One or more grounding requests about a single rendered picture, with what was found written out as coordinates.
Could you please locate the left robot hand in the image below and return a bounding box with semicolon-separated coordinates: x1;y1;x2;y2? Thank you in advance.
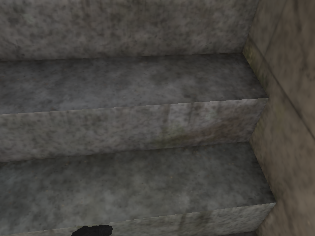
71;225;113;236

